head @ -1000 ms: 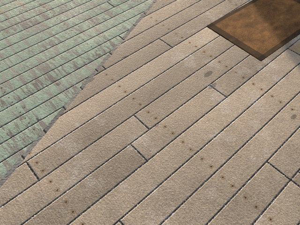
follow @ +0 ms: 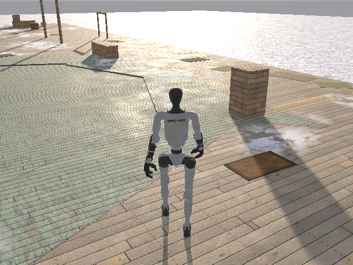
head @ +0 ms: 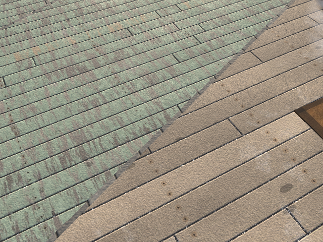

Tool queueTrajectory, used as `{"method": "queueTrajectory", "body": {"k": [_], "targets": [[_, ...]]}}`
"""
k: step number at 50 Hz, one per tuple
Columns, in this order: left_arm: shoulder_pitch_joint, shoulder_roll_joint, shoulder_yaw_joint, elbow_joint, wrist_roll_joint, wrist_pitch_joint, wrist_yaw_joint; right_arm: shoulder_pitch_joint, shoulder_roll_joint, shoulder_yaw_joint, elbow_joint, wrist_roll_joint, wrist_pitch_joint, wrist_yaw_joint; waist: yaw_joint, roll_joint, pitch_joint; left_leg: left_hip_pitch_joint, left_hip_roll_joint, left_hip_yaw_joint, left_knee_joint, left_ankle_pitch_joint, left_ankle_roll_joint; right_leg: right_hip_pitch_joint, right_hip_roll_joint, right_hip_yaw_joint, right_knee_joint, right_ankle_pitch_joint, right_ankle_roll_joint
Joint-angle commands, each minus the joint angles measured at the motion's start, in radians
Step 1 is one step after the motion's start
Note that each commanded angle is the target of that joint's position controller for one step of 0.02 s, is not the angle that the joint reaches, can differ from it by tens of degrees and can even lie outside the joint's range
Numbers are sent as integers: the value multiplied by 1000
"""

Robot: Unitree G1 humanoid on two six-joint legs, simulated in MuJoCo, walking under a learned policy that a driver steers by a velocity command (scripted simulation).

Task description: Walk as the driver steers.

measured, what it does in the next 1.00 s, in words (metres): walks ahead, turning right: left foot, then right foot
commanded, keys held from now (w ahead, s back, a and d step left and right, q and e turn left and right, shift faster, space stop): w+e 0.98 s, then w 0.02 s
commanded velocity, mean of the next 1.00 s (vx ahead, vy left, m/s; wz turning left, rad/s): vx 0.50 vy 0.00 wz -0.45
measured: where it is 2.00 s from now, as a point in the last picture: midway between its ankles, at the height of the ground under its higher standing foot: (216, 194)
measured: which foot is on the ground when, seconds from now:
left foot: up 0.00-0.02, down 0.04-0.62, up 0.64-1.00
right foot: down 0.00-0.04, up 0.06-0.60, down 0.62-1.00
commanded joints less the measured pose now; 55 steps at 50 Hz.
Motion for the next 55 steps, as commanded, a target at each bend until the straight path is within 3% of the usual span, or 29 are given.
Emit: {"method": "queueTrajectory", "body": {"k": [1,2,3,4,5,6,7,8,9,10,13,19,24,27,29,30,31,32,33,34,35,36,38,40,42,46,51,53,55], "targets": [[-1,172,34,-24,2,-1,11,92,-110,-38,-23,-6,-26,-16,-102,-98,-33,200,-62,21,-82,-70,49,-34,-277,98,199,840,-109],[-8,160,29,-25,-2,2,10,257,-139,-53,31,-17,-39,-26,-170,-57,-126,423,-53,4,-129,-43,77,-116,-229,68,390,796,-90],[-13,117,14,-66,-9,-1,8,439,-225,-76,58,-42,-47,-41,-228,59,-265,684,188,-249,-146,-124,128,-320,-167,30,694,450,-71],[123,24,-2,-70,-38,4,8,440,-306,-98,63,-33,-35,-39,-157,276,-358,866,422,-671,-274,-204,238,-641,4,9,992,-233,-43],[37,151,29,-51,-8,17,17,363,-223,-85,48,0,-26,-34,-154,70,-242,741,366,-631,-305,-300,203,-707,-62,115,1049,-177,-59],[-29,141,33,-68,-10,14,9,266,-159,-65,35,4,-30,-32,-120,38,-110,598,322,-474,-340,-271,170,-706,-100,126,1018,-78,-63],[-50,113,28,-67,-13,15,4,225,-116,-55,36,3,-37,-29,-98,22,-54,500,278,-364,-383,-179,139,-672,-131,120,975,-18,-58],[-60,106,31,-59,0,25,0,226,-94,-48,45,3,-47,-31,-85,26,-18,445,237,-271,-393,-64,104,-640,-145,121,946,7,-52],[-33,84,28,-53,9,40,-10,222,-87,-45,57,10,-52,-38,-60,52,-25,408,208,-210,-421,-66,81,-605,-154,112,929,32,-41],[-28,75,28,-53,12,52,-17,231,-96,-47,61,11,-62,-39,-52,68,-30,389,216,-185,-433,-21,92,-591,-154,105,932,43,-33],[-111,67,32,-77,11,69,-29,269,-104,-53,83,20,-79,-42,-47,33,3,415,197,-77,-455,72,83,-689,-167,92,912,126,-16],[-310,45,21,-149,10,69,-45,345,-95,-50,125,16,-75,-50,-78,29,49,473,167,77,-450,222,63,-780,-156,34,682,306,0],[-448,37,5,-210,18,65,-56,421,-114,-54,165,13,-63,-63,-113,32,70,594,201,155,-396,405,56,-741,-122,-65,480,293,-46],[-407,58,14,-210,21,66,-50,407,-146,-61,170,9,-48,-74,-76,63,26,665,218,201,-249,781,47,-633,-51,-114,442,160,-104],[-272,88,33,-175,21,62,-39,385,-177,-71,164,5,-30,-75,-14,78,-58,672,225,212,-13,934,54,-481,16,-128,416,54,-157],[-144,115,50,-137,26,53,-30,371,-187,-74,154,8,-21,-71,44,57,-127,598,219,219,192,827,44,-312,38,-105,337,65,-189],[-5,198,82,-103,39,49,-15,355,-170,-70,126,12,-23,-65,109,-36,-212,388,185,225,495,502,12,-75,-98,100,261,-10,-246],[-57,318,112,-130,29,58,-6,378,-63,-52,39,27,-35,-41,17,-301,-273,-99,-69,158,888,-447,-57,219,-403,699,164,50,-432],[-30,297,108,-130,2,72,-2,246,-140,-63,15,12,-49,-37,68,-95,-262,-229,-55,-73,934,-412,-48,208,-405,757,81,72,-431],[-90,256,97,-124,-4,72,7,204,-124,-56,-7,23,-65,-32,31,-62,-136,-263,10,-99,861,-310,-37,96,-392,610,66,119,-387],[-132,197,83,-123,-7,66,8,223,-128,-57,6,26,-73,-35,-21,15,-55,-198,45,-91,746,-254,-37,-46,-346,516,45,236,-334],[-180,166,73,-129,-12,59,10,226,-125,-60,15,10,-60,-38,-62,51,-20,-130,65,-91,677,-234,-43,-138,-280,421,30,314,-284],[-190,150,63,-133,-17,35,9,273,-107,-55,17,-17,-20,-35,-101,-6,-37,-29,72,-90,607,-244,-73,-226,-240,354,28,483,-286],[-165,175,67,-126,-18,19,7,244,-92,-53,2,-20,1,-27,-104,-11,-33,-32,69,-67,527,-212,-96,-260,-196,310,16,498,-272],[-118,197,71,-121,-16,17,6,157,-91,-51,-35,-17,7,-22,-79,-34,-12,-80,68,-52,429,-132,-112,-262,-177,306,3,485,-253],[-34,198,72,-117,-15,23,4,5,-95,-46,-89,-10,9,-17,-15,-76,-4,-147,44,-54,251,10,-115,-181,-161,334,16,462,-207],[38,199,69,-110,-3,26,15,-120,-98,-33,-140,-2,-7,-8,34,-96,0,-150,-1,-47,85,57,-89,-60,-182,363,76,560,-193],[38,199,65,-108,1,22,23,-117,-106,-32,-149,0,-16,-7,24,-108,3,-80,-15,-47,16,44,-59,-42,-204,374,99,609,-172],[-5,211,64,-111,2,16,28,-1,-131,-42,-116,-3,-26,-15,-36,-118,-14,108,-56,-38,-50,-11,-18,-73,-198,354,182,801,-127]]}}
Velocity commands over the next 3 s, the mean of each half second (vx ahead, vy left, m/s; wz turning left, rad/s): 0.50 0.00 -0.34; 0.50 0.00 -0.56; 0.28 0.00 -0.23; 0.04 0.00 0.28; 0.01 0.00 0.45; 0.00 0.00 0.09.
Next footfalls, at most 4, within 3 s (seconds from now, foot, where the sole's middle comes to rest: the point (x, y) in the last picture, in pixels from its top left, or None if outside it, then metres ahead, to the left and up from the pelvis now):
0.04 left None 0.19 0.10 -0.77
0.62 right None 0.44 -0.10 -0.77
1.14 left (202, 170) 0.79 -0.10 -0.77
1.56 right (243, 196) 0.68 -0.28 -0.77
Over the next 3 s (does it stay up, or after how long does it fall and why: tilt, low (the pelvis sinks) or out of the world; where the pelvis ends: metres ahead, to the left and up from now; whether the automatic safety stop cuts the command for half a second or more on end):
stays up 0.65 -0.14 0.01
